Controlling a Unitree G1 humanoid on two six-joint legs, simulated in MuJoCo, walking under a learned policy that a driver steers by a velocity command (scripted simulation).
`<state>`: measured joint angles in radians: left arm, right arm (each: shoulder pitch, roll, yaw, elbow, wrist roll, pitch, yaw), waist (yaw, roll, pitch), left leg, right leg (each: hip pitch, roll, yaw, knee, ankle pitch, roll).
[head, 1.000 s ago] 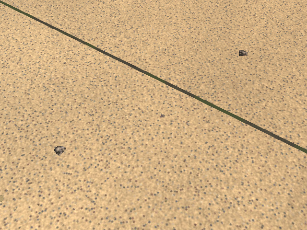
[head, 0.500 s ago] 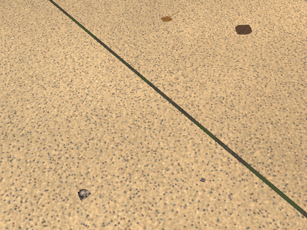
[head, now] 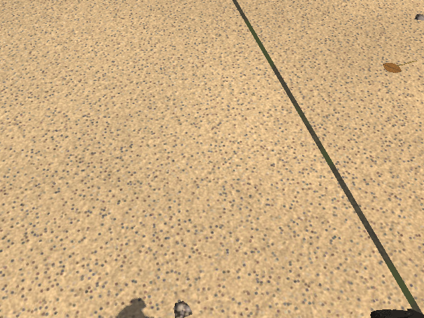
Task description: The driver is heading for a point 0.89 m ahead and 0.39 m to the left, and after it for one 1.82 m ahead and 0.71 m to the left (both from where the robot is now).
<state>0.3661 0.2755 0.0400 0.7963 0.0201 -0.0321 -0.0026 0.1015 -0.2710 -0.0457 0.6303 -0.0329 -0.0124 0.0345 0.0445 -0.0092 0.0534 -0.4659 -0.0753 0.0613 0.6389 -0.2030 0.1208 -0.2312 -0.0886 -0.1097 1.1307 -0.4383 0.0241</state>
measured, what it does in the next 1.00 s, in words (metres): walks ahead, turning left: right foot, then left foot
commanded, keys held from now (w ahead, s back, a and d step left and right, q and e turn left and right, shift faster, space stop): w+q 1.00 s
